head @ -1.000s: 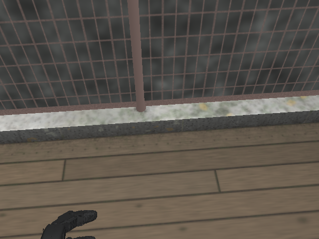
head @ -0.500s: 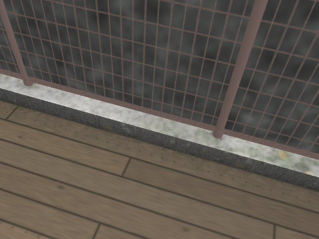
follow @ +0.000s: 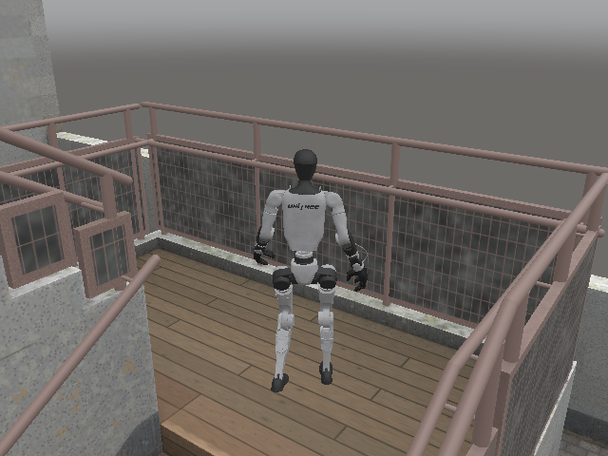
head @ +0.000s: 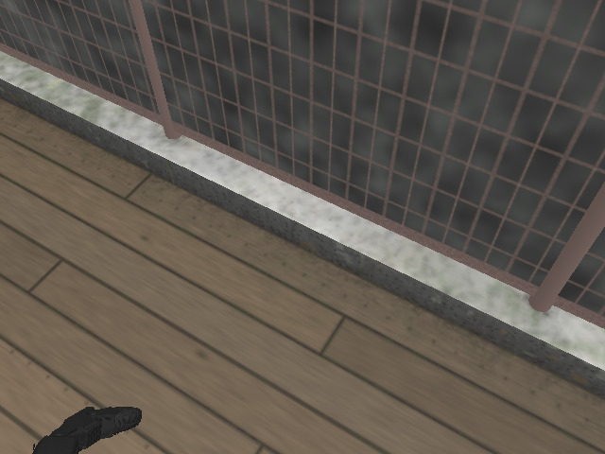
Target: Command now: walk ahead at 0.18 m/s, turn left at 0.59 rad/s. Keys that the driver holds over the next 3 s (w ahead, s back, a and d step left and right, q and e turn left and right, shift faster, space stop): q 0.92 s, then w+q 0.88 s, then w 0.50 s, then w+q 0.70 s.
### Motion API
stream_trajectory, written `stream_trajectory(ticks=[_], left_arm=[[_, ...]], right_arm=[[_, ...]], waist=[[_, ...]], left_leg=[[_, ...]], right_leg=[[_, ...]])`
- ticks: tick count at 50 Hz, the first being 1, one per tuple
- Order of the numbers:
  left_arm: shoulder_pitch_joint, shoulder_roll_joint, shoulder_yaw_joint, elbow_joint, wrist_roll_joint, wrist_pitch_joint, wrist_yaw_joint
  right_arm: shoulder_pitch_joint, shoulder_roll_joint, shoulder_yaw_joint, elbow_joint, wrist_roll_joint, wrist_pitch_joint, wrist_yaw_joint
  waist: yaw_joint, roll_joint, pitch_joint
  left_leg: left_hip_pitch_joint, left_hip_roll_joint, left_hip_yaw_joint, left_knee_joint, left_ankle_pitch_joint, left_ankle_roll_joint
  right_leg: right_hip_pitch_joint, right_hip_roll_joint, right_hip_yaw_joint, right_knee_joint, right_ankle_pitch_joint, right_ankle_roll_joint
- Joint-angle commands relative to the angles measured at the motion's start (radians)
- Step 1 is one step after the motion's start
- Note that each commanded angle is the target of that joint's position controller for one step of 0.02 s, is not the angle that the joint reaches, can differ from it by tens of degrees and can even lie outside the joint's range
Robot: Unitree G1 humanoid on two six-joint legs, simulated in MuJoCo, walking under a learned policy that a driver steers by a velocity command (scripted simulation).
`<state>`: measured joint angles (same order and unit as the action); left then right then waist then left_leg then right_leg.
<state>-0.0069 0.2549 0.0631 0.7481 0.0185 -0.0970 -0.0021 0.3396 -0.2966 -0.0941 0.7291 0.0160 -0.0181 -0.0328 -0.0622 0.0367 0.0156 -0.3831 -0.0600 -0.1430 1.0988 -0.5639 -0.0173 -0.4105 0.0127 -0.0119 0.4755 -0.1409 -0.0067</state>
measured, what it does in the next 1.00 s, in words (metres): steps on the spot, turning left: left foot, then right foot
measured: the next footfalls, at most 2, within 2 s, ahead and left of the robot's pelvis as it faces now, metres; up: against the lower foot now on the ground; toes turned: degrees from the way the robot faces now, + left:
left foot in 0.34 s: +0.14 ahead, +0.15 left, +0.00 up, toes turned +13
right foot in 0.80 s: +0.20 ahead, -0.06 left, +0.00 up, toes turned +33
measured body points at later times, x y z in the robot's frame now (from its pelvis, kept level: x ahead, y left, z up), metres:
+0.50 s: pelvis +0.07 +0.05 +0.00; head +0.12 +0.09 +0.45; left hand +0.13 +0.37 -0.12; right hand +0.33 -0.16 -0.06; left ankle +0.10 +0.14 -0.73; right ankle +0.08 -0.11 -0.65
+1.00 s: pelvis +0.10 +0.02 +0.01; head +0.13 +0.02 +0.46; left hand +0.05 +0.33 -0.08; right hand +0.39 -0.13 -0.09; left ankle +0.01 +0.13 -0.64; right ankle +0.17 -0.08 -0.73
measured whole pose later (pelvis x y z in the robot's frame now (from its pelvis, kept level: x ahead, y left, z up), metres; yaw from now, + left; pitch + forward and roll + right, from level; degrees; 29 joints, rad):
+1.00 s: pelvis +0.10 +0.02 +0.01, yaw +35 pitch +2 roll +1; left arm 0.17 0.25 0.06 0.72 0.01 0.00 0.04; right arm 0.21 -0.35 -0.11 0.58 0.02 0.06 -0.02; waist 0.01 0.04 0.02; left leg -0.58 -0.05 -0.06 1.15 -0.38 -0.06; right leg -0.26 -0.04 -0.02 0.46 -0.24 0.00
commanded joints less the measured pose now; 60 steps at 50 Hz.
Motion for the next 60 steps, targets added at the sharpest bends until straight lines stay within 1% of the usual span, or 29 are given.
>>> stream_trajectory(ticks=[1,3,4,6,10,14,16,17,18,19,20,21,22,23,24,27,31,35,39,40,41,42,43,44,46,49,53,57,60], left_arm=[[0.115,0.093,0.025,-0.038,-0.007,0.03,0.016],[0.093,0.128,0.03,-0.03,0.005,0.039,0.02],[0.088,0.152,0.036,-0.027,0.015,0.038,0.02],[0.062,0.173,0.044,-0.028,0.011,0.043,0.027],[0.048,0.188,0.045,-0.027,-0.005,0.058,0.037],[0.093,0.223,0.054,-0.014,-0.031,0.071,0.034],[0.122,0.208,0.05,-0.002,-0.041,0.078,0.032],[0.191,0.172,0.04,0.015,-0.019,0.081,0.026],[0.207,0.117,0.016,-0.033,0.038,0.081,0.016],[0.174,0.144,0.02,-0.053,0.023,0.072,0.016],[0.104,0.177,0.035,-0.06,-0.021,0.075,0.02],[0.099,0.173,0.034,-0.06,-0.024,0.082,0.029],[0.108,0.174,0.037,-0.047,-0.008,0.09,0.04],[0.119,0.175,0.042,-0.051,-0.003,0.094,0.045],[0.123,0.172,0.042,-0.052,-0.002,0.096,0.043],[0.145,0.143,0.035,-0.04,-0.007,0.096,0.048],[0.1,0.129,0.028,-0.052,-0.012,0.093,0.055],[0.091,0.131,0.029,-0.055,-0.023,0.086,0.044],[0.167,0.14,0.039,-0.036,-0.027,0.071,0.023],[0.203,0.173,0.05,-0.027,-0.017,0.072,0.022],[0.205,0.252,0.066,-0.036,0.006,0.081,0.029],[0.191,0.265,0.07,-0.044,0.036,0.081,0.02],[0.135,0.2,0.053,-0.081,0.026,0.074,0.023],[0.093,0.156,0.042,-0.094,0.013,0.075,0.031],[0.077,0.138,0.034,-0.104,-0.012,0.079,0.04],[0.183,0.157,0.041,-0.089,-0.019,0.092,0.053],[0.224,0.221,0.063,-0.088,-0.014,0.086,0.047],[0.22,0.245,0.073,-0.071,-0.046,0.068,0.026],[0.2,0.212,0.062,-0.06,-0.052,0.064,0.003]], right_arm=[[-0.034,-0.121,-0.026,-0.111,-0.002,0.004,0.004],[-0.051,-0.065,-0.01,-0.133,-0.007,0.027,0.008],[-0.075,-0.048,-0.005,-0.153,-0.007,0.034,0.007],[-0.105,-0.039,0.001,-0.172,-0.009,0.039,0.009],[-0.165,-0.052,0.003,-0.186,-0.008,0.038,0.034],[-0.225,-0.084,-0.013,-0.222,-0.011,0.051,0.063],[-0.18,-0.097,-0.027,-0.204,-0.015,0.049,0.065],[-0.131,-0.159,-0.05,-0.194,-0.017,0.046,0.053],[-0.098,-0.288,-0.075,-0.219,-0.03,0.045,0.032],[-0.087,-0.275,-0.06,-0.254,-0.046,0.027,0.04],[-0.087,-0.23,-0.051,-0.236,-0.038,0.009,0.047],[-0.137,-0.201,-0.042,-0.229,-0.021,0.0,0.043],[-0.178,-0.172,-0.033,-0.234,-0.007,0.002,0.036],[-0.211,-0.16,-0.027,-0.239,-0.001,0.011,0.026],[-0.229,-0.161,-0.025,-0.248,-0.011,0.015,0.021],[-0.215,-0.161,-0.029,-0.249,-0.024,0.011,0.009],[-0.186,-0.175,-0.038,-0.243,-0.016,0.025,-0.006],[-0.189,-0.17,-0.038,-0.251,-0.014,0.04,-0.001],[-0.203,-0.163,-0.037,-0.256,0.003,0.055,-0.002],[-0.185,-0.14,-0.03,-0.257,0.004,0.057,-0.005],[-0.165,-0.092,-0.018,-0.268,0.002,0.056,-0.003],[-0.204,-0.131,-0.029,-0.295,-0.004,0.046,0.0],[-0.173,-0.199,-0.051,-0.272,-0.022,0.041,0.004],[-0.149,-0.202,-0.056,-0.24,-0.015,0.046,0.009],[-0.123,-0.149,-0.043,-0.211,-0.012,0.065,0.006],[-0.191,-0.099,-0.021,-0.243,0.013,0.066,0.02],[-0.259,-0.079,-0.003,-0.275,0.001,0.044,0.039],[-0.22,-0.072,0.003,-0.258,0.008,0.03,0.055],[-0.056,-0.08,-0.012,-0.174,0.011,0.029,0.058]], waist=[[0.077,-0.131,-0.182],[0.049,-0.156,-0.114],[0.045,-0.169,-0.103],[0.04,-0.171,-0.124],[0.049,-0.184,-0.145],[0.066,-0.184,-0.123],[0.046,-0.137,-0.126],[0.043,-0.007,-0.146],[0.068,0.303,-0.157],[0.012,0.248,-0.3],[-0.002,0.13,-0.26],[0.03,0.088,-0.206],[0.049,0.048,-0.185],[0.078,0.052,-0.168],[0.088,0.076,-0.164],[0.085,0.09,-0.168],[0.058,0.1,-0.172],[0.047,0.133,-0.152],[0.093,0.132,-0.141],[0.097,0.089,-0.147],[0.07,-0.125,-0.134],[0.073,-0.373,-0.097],[0.063,-0.274,-0.095],[0.046,-0.206,-0.09],[0.046,-0.167,-0.059],[0.108,-0.213,-0.054],[0.145,-0.23,-0.047],[0.12,-0.23,-0.006],[0.032,-0.153,-0.037]], left_leg=[[-0.38,0.105,0.033,0.198,0.059,-0.038],[-0.29,0.118,0.075,0.129,0.103,-0.045],[-0.275,0.114,0.091,0.084,0.129,-0.047],[-0.242,0.12,0.1,-0.02,0.215,-0.043],[-0.1,0.12,0.133,-0.247,0.379,-0.015],[-0.036,0.098,0.165,-0.424,0.338,0.035],[0.105,0.044,0.203,-0.6,0.439,0.081],[0.268,0.083,0.121,-0.654,0.681,0.119],[0.469,0.362,-0.272,-0.642,1.095,0.266],[0.452,0.473,-0.439,-0.693,1.043,0.429],[0.41,0.412,-0.368,-0.71,0.942,0.394],[0.352,0.353,-0.286,-0.705,0.844,0.328],[0.3,0.312,-0.24,-0.709,0.764,0.28],[0.23,0.285,-0.214,-0.728,0.686,0.256],[0.184,0.262,-0.209,-0.741,0.661,0.249],[0.172,0.233,-0.205,-0.751,0.634,0.246],[0.182,0.219,-0.263,-0.739,0.523,0.234],[0.15,0.191,-0.33,-0.735,0.423,0.224],[0.112,0.138,-0.357,-0.678,0.442,0.182],[0.031,0.095,-0.323,-0.623,0.361,0.143],[-0.142,-0.011,-0.167,-0.432,0.133,0.083],[-0.273,-0.102,0.001,-0.198,-0.066,0.032],[-0.287,-0.033,-0.022,0.006,-0.026,-0.003],[-0.277,-0.021,-0.008,0.079,0.035,-0.018],[-0.304,-0.008,0.019,0.171,0.117,-0.05],[-0.355,0.038,0.104,0.057,0.221,-0.059],[-0.262,0.088,0.149,-0.166,0.19,-0.045],[-0.061,0.093,0.206,-0.395,0.147,0.017],[0.229,0.029,0.273,-0.588,0.278,0.07]], right_leg=[[0.466,-0.331,0.239,-0.065,0.61,-0.224],[0.282,-0.303,0.147,-0.15,0.572,-0.216],[0.246,-0.305,0.118,-0.173,0.593,-0.221],[0.236,-0.307,0.063,-0.188,0.595,-0.219],[0.198,-0.297,-0.038,-0.192,0.445,-0.18],[0.247,-0.324,-0.044,-0.125,0.273,-0.136],[0.224,-0.28,-0.086,0.005,0.176,-0.08],[0.118,-0.213,-0.152,0.19,0.071,-0.018],[-0.225,-0.083,-0.199,0.576,-0.489,0.081],[-0.302,-0.021,0.014,0.759,-0.565,0.094],[-0.312,-0.037,0.067,0.823,-0.488,0.078],[-0.324,-0.056,0.08,0.796,-0.395,0.064],[-0.306,-0.072,0.089,0.755,-0.331,0.064],[-0.262,-0.078,0.084,0.709,-0.289,0.062],[-0.22,-0.062,0.072,0.696,-0.254,0.062],[-0.185,-0.035,0.077,0.567,-0.222,0.068],[-0.151,-0.01,0.104,0.402,-0.216,0.078],[-0.064,0.018,0.106,0.268,-0.235,0.065],[0.122,0.027,0.078,-0.024,-0.115,0.022],[0.239,-0.053,0.118,-0.08,-0.057,-0.008],[0.331,-0.265,0.306,-0.128,0.014,-0.105],[0.268,-0.422,0.537,-0.195,0.166,-0.268],[0.265,-0.439,0.494,-0.177,0.222,-0.291],[0.253,-0.372,0.378,-0.148,0.237,-0.241],[0.267,-0.297,0.251,-0.124,0.268,-0.19],[0.333,-0.255,0.182,-0.206,-0.112,-0.171],[0.325,-0.293,0.16,-0.261,-0.264,-0.17],[0.214,-0.314,0.098,-0.258,-0.299,-0.159],[0.094,-0.278,0.005,-0.116,-0.297,-0.121]])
